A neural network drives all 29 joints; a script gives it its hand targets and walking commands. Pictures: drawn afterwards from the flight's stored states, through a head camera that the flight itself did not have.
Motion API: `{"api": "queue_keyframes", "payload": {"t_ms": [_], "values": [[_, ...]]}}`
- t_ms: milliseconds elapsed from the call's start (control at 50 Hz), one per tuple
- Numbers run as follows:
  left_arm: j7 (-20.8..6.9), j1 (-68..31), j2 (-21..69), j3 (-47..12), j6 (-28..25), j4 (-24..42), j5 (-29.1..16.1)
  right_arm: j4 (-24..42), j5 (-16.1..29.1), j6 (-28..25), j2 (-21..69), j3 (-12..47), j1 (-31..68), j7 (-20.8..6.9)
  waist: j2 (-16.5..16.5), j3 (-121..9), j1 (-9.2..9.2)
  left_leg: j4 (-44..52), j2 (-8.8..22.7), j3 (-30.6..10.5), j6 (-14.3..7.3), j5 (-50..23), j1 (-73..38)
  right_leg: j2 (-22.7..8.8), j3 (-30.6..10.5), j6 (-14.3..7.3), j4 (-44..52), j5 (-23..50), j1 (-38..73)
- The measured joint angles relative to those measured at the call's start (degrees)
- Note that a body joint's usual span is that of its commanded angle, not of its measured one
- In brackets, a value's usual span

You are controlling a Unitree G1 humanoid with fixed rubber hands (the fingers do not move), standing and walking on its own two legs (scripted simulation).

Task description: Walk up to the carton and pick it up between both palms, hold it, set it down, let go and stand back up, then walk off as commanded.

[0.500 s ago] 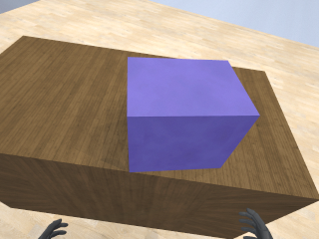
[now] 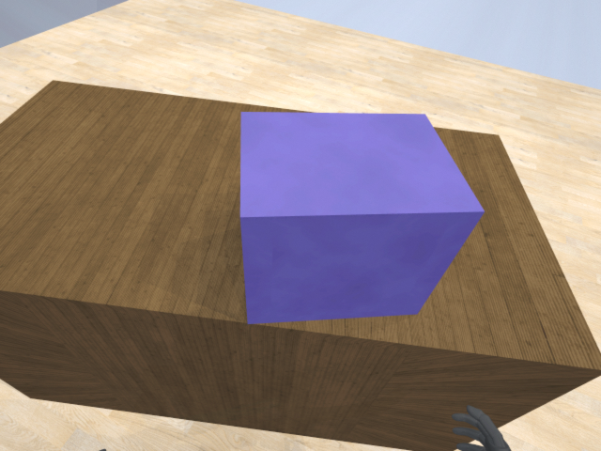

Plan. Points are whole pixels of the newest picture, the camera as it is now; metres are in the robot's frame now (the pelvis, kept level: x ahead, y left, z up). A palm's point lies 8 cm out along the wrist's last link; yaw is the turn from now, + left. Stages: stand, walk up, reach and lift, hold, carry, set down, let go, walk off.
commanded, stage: stand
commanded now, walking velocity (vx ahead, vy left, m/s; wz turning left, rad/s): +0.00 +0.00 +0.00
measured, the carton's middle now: (335, 220) +0.44 -0.01 +0.05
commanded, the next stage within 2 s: walk off in 1.66 s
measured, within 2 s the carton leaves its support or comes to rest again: neither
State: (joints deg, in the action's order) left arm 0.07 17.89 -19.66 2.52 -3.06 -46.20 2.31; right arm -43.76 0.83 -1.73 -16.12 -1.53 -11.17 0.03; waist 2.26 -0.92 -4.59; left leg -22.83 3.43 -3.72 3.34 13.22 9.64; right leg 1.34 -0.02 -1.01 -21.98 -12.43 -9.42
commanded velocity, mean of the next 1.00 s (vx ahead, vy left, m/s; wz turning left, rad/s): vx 0.00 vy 0.00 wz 0.00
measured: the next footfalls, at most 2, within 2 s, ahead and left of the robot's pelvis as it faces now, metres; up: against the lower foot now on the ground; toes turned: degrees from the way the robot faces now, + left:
none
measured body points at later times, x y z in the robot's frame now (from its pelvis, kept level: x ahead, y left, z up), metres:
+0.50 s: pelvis -0.01 +0.00 +0.00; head -0.02 +0.01 +0.45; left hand +0.04 +0.30 -0.12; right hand +0.14 -0.26 -0.09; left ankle -0.01 +0.16 -0.74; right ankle -0.01 -0.11 -0.74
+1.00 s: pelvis -0.01 +0.00 +0.00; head -0.03 +0.01 +0.45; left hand +0.03 +0.30 -0.12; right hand +0.14 -0.26 -0.10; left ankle -0.01 +0.16 -0.74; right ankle -0.01 -0.11 -0.74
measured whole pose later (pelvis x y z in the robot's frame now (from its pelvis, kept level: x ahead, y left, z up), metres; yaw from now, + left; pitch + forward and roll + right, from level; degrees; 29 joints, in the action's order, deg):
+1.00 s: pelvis -0.01 +0.00 +0.00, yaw +0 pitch -1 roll -1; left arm 0.1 17.9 -19.7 2.5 -3.2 -49.4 2.3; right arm -43.8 0.8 -1.5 -16.2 -1.5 -11.7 0.0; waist 0.2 -0.9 -4.6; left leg -22.8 3.4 -3.7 3.3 12.2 9.6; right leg 1.3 0.0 -1.0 -22.0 -11.4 -9.4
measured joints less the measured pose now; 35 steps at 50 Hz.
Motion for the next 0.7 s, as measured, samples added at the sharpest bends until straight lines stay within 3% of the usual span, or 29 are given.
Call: {"api": "queue_keyframes", "payload": {"t_ms": [700], "values": [[0.00,0.00,0.00,0.00,-0.15,-2.71,0.00,0.00,0.00,0.20,-0.03,0.00,-0.49,0.00,-1.56,0.00,0.00,0.00,0.00,0.00,-0.05,-1.01,-0.01,0.00,0.00,0.00,0.00,1.02,0.00]]}}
